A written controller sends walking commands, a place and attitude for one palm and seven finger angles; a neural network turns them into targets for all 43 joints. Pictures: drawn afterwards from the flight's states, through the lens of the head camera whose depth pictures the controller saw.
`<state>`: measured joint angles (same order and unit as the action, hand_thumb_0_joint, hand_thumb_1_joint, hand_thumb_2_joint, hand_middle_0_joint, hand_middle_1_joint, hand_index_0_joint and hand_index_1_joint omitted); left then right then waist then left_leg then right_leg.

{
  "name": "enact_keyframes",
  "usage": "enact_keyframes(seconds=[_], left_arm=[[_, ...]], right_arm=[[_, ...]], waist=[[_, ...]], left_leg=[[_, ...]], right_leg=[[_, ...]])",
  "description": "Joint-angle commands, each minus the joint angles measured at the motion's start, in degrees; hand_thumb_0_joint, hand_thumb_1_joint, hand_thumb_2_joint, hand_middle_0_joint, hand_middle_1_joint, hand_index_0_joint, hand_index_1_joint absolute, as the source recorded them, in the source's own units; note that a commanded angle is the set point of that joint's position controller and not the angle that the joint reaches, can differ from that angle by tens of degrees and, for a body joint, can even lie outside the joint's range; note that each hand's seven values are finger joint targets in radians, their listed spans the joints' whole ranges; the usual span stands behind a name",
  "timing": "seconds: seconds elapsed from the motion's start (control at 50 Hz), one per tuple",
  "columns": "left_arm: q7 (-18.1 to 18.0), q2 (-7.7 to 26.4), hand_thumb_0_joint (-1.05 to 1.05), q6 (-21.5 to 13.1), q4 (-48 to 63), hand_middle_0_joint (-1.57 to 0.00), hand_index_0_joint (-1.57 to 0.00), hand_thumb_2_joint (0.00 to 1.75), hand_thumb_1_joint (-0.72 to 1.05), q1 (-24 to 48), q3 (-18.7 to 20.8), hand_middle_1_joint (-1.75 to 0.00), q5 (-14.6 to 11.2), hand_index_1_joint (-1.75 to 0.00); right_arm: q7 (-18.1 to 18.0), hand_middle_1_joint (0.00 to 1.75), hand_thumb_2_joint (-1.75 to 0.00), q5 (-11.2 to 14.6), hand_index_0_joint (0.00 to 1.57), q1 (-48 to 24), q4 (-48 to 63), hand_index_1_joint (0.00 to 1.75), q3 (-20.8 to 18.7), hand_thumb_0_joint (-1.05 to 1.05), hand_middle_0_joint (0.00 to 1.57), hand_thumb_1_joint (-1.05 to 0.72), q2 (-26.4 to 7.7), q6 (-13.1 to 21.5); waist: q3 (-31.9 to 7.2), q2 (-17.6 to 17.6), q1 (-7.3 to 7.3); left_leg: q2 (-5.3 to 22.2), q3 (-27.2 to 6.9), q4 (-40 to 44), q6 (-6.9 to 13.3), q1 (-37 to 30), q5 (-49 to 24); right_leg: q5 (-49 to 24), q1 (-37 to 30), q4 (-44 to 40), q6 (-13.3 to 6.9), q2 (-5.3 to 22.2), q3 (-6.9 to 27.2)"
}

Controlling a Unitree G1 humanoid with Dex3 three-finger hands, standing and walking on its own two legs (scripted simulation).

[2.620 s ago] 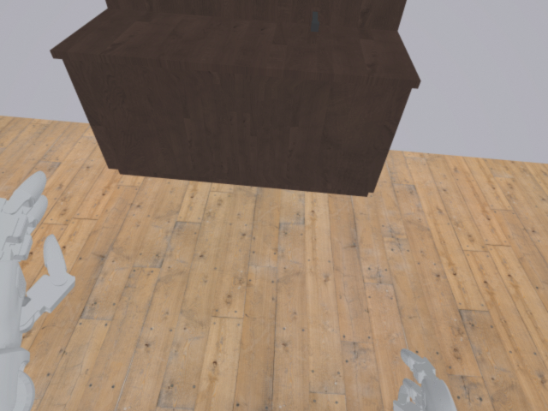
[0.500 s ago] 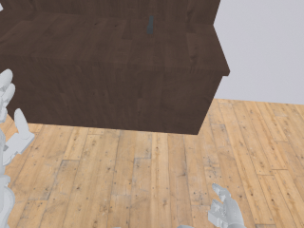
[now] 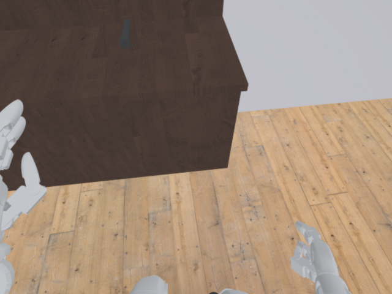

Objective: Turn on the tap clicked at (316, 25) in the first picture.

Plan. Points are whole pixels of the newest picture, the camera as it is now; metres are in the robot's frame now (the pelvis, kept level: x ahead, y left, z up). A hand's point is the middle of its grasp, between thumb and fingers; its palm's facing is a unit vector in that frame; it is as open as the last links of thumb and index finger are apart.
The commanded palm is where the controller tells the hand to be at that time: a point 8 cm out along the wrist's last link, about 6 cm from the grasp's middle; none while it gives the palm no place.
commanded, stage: turn to face it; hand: left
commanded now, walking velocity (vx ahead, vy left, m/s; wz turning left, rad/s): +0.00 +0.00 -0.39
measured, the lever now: (124, 42) +0.82 +0.26 +0.05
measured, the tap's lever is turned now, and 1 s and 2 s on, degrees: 0 0 0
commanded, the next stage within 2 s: take the last steps up to it in 0.36 s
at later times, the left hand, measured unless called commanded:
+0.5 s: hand (52, 186) +0.23 +0.20 +0.19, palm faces +0.28 -0.87 -0.41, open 7.4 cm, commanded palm +0.19 +0.25 +0.18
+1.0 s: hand (54, 181) +0.25 +0.21 +0.18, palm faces +0.28 -0.88 -0.39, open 7.4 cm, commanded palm +0.20 +0.25 +0.18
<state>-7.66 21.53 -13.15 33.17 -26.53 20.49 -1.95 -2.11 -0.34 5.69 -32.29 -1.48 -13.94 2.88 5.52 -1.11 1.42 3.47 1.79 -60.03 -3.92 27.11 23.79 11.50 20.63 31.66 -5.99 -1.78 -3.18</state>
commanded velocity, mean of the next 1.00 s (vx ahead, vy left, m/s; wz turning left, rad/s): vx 0.17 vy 0.05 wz -0.12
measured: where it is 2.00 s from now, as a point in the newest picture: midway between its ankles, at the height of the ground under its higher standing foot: (208, 290)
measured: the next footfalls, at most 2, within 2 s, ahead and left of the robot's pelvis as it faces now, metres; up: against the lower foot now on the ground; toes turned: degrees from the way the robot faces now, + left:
left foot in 0.24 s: +0.05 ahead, +0.15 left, +0.00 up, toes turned -1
right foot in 0.48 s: +0.01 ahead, -0.11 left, +0.00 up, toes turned -14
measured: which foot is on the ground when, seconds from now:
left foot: up 0.00-0.22, down 0.24-0.54, up 0.56-0.82, down 0.84-1.00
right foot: down 0.00-0.26, up 0.28-0.46, down 0.48-0.86, up 0.88-1.00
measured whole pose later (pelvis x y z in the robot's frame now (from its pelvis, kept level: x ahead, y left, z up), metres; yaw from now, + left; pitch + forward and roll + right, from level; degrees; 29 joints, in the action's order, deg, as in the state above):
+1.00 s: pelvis -0.01 +0.00 +0.01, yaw -11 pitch -1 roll -1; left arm -9.3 20.1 -12.9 24.8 -25.6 20.5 0.0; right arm -3.9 0.2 15.0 -36.2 -1.0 -11.0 5.4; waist -0.8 0.0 0.5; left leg 2.9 5.5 -28.9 0.9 11.1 17.2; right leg 24.4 24.4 54.6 0.0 1.2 -4.7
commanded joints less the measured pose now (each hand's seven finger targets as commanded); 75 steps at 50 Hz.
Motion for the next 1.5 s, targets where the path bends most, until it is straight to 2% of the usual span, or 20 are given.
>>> enact_keyframes(seconds=[0.0, 0.18, 0.24, 0.28, 0.36, 0.46, 0.52, 0.56, 0.66, 0.78, 0.84, 0.86, 0.96, 1.08, 1.1, 1.14, 1.16, 1.22, 1.3, 1.48], left_arm=[[-2.60, 12.42, 0.00, -4.44, 9.64, -0.20, -0.20, 0.90, 0.90, -7.19, 14.51, -0.30, -1.77, -0.30], [-1.83, 8.84, 0.00, -2.28, 6.99, -0.20, -0.20, 0.90, 0.90, 1.03, 6.68, -0.30, -0.72, -0.30], [-1.83, 8.97, 0.00, -2.58, 9.45, -0.20, -0.20, 0.90, 0.90, 3.66, 5.40, -0.30, 0.37, -0.30], [-1.74, 9.91, 0.00, -2.96, 10.58, -0.20, -0.20, 0.90, 0.90, 6.69, 5.31, -0.30, 1.22, -0.30], [-1.79, 8.60, 0.00, -2.23, 11.57, -0.20, -0.20, 0.90, 0.90, 11.61, 3.35, -0.30, 1.52, -0.30], [-1.69, 7.93, 0.00, -1.91, 1.70, -0.20, -0.20, 0.90, 0.90, 7.85, 5.51, -0.30, 1.59, -0.30], [-2.19, 10.09, 0.00, -1.19, 0.47, -0.20, -0.20, 0.90, 0.90, 5.65, 7.47, -0.30, 0.31, -0.30], [-2.24, 10.69, 0.00, -1.18, 2.22, -0.20, -0.20, 0.90, 0.90, 1.99, 8.66, -0.30, -0.08, -0.30], [-2.73, 10.49, 0.00, -3.16, 8.64, -0.20, -0.20, 0.90, 0.90, 0.95, 8.55, -0.30, 0.53, -0.30], [-3.45, 8.80, 0.00, -3.06, 9.07, -0.20, -0.20, 0.90, 0.90, 2.73, 6.11, -0.30, 0.78, -0.30], [-3.38, 7.40, 0.00, -3.94, 8.99, -0.20, -0.20, 0.90, 0.90, 5.24, 4.53, -0.30, 1.41, -0.30], [-3.04, 9.78, 0.00, -4.26, 6.41, -0.20, -0.20, 0.90, 0.90, 6.45, 5.93, -0.30, 1.83, -0.30], [-1.92, 6.92, 0.00, -3.61, 5.86, -0.20, -0.20, 0.90, 0.90, 6.69, 3.22, -0.30, 2.27, -0.30], [-2.23, 7.79, 0.00, -2.62, 3.80, -0.20, -0.20, 0.90, 0.90, 6.92, 4.46, -0.30, 1.70, -0.30], [-2.38, 8.83, 0.00, -2.61, 2.38, -0.20, -0.20, 0.90, 0.90, 6.49, 5.58, -0.30, 1.85, -0.30], [-2.50, 11.76, 0.00, -2.27, 1.41, -0.20, -0.20, 0.90, 0.90, 6.90, 7.91, -0.30, 1.72, -0.30], [-2.21, 10.94, 0.00, -2.41, 0.85, -0.20, -0.20, 0.90, 0.90, 7.71, 7.95, -0.30, 1.07, -0.30], [-1.39, 10.97, 0.00, -4.20, 2.49, -0.20, -0.20, 0.90, 0.90, 2.29, 9.10, -0.30, 0.79, -0.30], [-1.67, 9.92, 0.00, -5.44, 5.68, -0.20, -0.20, 0.90, 0.90, 2.13, 8.35, -0.30, 0.90, -0.30], [-3.74, 9.19, 0.00, -3.65, 9.68, -0.20, -0.20, 0.90, 0.90, 2.08, 7.29, -0.30, 0.64, -0.30]], right_arm=[[0.18, 0.30, -0.90, 0.21, 0.20, 0.22, 8.13, 0.30, -1.24, 0.00, 0.20, -0.90, -2.48, 1.30], [-1.28, 0.30, -0.90, 1.59, 0.20, 2.61, 8.92, 0.30, -1.68, 0.00, 0.20, -0.90, -4.92, 0.70], [-1.70, 0.30, -0.90, 1.33, 0.20, 1.62, 9.67, 0.30, -1.56, 0.00, 0.20, -0.90, -6.02, 1.30], [-1.84, 0.30, -0.90, -0.19, 0.20, 0.87, 8.67, 0.30, -0.55, 0.00, 0.20, -0.90, -3.69, 2.53], [-0.80, 0.30, -0.90, 0.48, 0.20, 3.15, 7.49, 0.30, -1.22, 0.00, 0.20, -0.90, -4.97, 4.70], [0.17, 0.30, -0.90, 0.75, 0.20, 3.37, 5.94, 0.30, -1.44, 0.00, 0.20, -0.90, -4.98, 5.32], [-0.08, 0.30, -0.90, 0.90, 0.20, 2.75, 6.47, 0.30, -1.48, 0.00, 0.20, -0.90, -3.19, 3.99], [-0.27, 0.30, -0.90, 0.91, 0.20, 0.19, 6.59, 0.30, -1.22, 0.00, 0.20, -0.90, -3.43, 2.94], [-1.23, 0.30, -0.90, 0.48, 0.20, -0.79, 6.05, 0.30, 0.59, 0.00, 0.20, -0.90, -1.88, 1.78], [-2.78, 0.30, -0.90, 0.04, 0.20, 2.99, 5.70, 0.30, -1.34, 0.00, 0.20, -0.90, -3.50, 3.51], [-2.72, 0.30, -0.90, 0.64, 0.20, 3.31, 6.43, 0.30, -1.89, 0.00, 0.20, -0.90, -5.42, 3.90], [-2.89, 0.30, -0.90, 0.42, 0.20, 2.57, 5.39, 0.30, -1.58, 0.00, 0.20, -0.90, -4.33, 4.45], [-2.05, 0.30, -0.90, 0.93, 0.20, 3.22, 3.37, 0.30, -1.98, 0.00, 0.20, -0.90, -4.64, 5.92], [-2.08, 0.30, -0.90, 0.24, 0.20, 1.85, 3.70, 0.30, -1.04, 0.00, 0.20, -0.90, -4.25, 5.84], [-2.09, 0.30, -0.90, 0.22, 0.20, 1.77, 3.40, 0.30, -1.04, 0.00, 0.20, -0.90, -3.92, 5.48], [-1.78, 0.30, -0.90, 0.49, 0.20, 0.13, 4.68, 0.30, -1.07, 0.00, 0.20, -0.90, -2.29, 4.85], [-1.32, 0.30, -0.90, 0.29, 0.20, -0.09, 4.35, 0.30, -1.56, 0.00, 0.20, -0.90, -3.36, 4.65], [-0.73, 0.30, -0.90, 0.32, 0.20, 0.20, 3.05, 0.30, -0.78, 0.00, 0.20, -0.90, -2.43, 3.15], [-0.82, 0.30, -0.90, 0.18, 0.20, -0.25, 4.05, 0.30, -0.53, 0.00, 0.20, -0.90, -2.14, 2.56], [-1.83, 0.30, -0.90, 0.24, 0.20, 2.48, 6.41, 0.30, -2.24, 0.00, 0.20, -0.90, -2.90, 3.95]], waist=[[-17.80, -2.53, -2.28], [-15.38, -1.00, -0.99], [-11.70, 12.24, -2.98], [-7.97, 17.59, -3.13], [-6.57, 15.46, -2.07], [-7.94, 10.42, -1.50], [-11.82, -14.76, -1.86], [-10.44, -9.06, -2.20], [-11.93, -5.89, -1.19], [-12.18, 0.76, -0.71], [-8.22, 19.81, -0.45], [-6.62, 19.25, -0.32], [-4.32, 11.87, -1.17], [-7.96, 10.81, -1.37], [-9.90, 6.37, -1.76], [-10.97, -17.60, -2.25], [-10.30, -13.47, -2.05], [-6.93, -2.98, -1.50], [-9.57, -5.50, -0.95], [-12.52, -3.93, -1.72]], left_leg=[[0.00, 0.10, 9.56, -0.11, 0.94, -1.59], [1.67, -0.54, 35.11, 3.29, -18.18, -9.80], [15.85, -12.54, 40.74, 9.98, -18.16, -21.90], [19.47, -14.25, 44.77, 12.82, -9.51, -20.71], [14.67, -2.18, 38.57, 9.15, -11.39, -25.51], [11.43, 0.16, 30.14, 5.27, -7.81, -17.67], [-1.17, 4.18, 9.57, 2.21, 0.39, 6.29], [0.33, -2.36, -1.82, 2.85, 6.84, 5.64], [1.43, 0.60, 14.22, 3.20, -0.99, -0.38], [-1.73, 4.87, 35.25, 4.77, -18.55, -4.63], [17.04, -21.85, 46.88, 14.65, -26.11, -1.56], [19.81, -25.66, 49.54, 17.18, -20.97, 4.23], [12.22, -7.48, 44.55, 14.28, -17.10, -10.26], [9.84, -1.72, 34.60, 10.40, -11.77, -11.73], [8.25, 0.23, 26.71, 9.36, -7.89, -11.01], [-2.71, 4.56, -2.96, 4.83, 12.05, 7.07], [-1.19, -2.49, -10.18, 4.22, 12.75, 4.83], [2.74, -4.09, -10.95, 2.74, 12.05, -2.79], [2.89, 0.43, 5.52, 2.89, 4.17, -7.17], [-1.73, 8.60, 33.01, 4.25, -12.76, -12.84]], right_leg=[[-26.00, -15.92, -9.26, -3.94, 15.45, 17.45], [-6.56, -4.64, -8.55, 1.66, 10.51, 18.41], [9.21, 2.27, 5.00, 6.22, 0.71, 10.17], [15.35, 2.16, 19.48, 7.11, 1.36, 5.30], [12.24, -0.66, 11.43, 7.81, 1.22, 0.57], [0.80, -11.82, -5.79, 6.99, 2.18, -0.91], [-0.01, -12.80, -13.95, -2.86, 18.05, 25.48], [8.86, -13.62, -17.45, -7.02, 21.20, 29.00], [1.84, -11.81, -15.23, -4.11, 16.48, 13.48], [15.18, -5.65, -10.80, -0.56, 12.59, 12.73], [20.90, 12.52, 17.80, 5.54, 0.79, -1.11], [20.43, 14.20, 27.25, 5.53, 2.49, 1.07], [11.07, 10.07, 21.01, 6.97, 4.95, -2.20], [6.40, -9.77, -2.78, 6.83, 1.85, -7.39], [4.62, -16.61, -6.59, 5.54, 3.76, -4.15], [3.04, -25.45, -16.17, -4.76, 24.63, 32.29], [7.98, -21.76, -18.09, -5.46, 27.10, 34.27], [2.98, -15.12, -17.13, -5.46, 23.33, 21.28], [-9.45, -12.64, -15.22, -2.62, 18.93, 7.02], [-9.67, -15.72, -5.80, -0.07, 16.16, 4.82]])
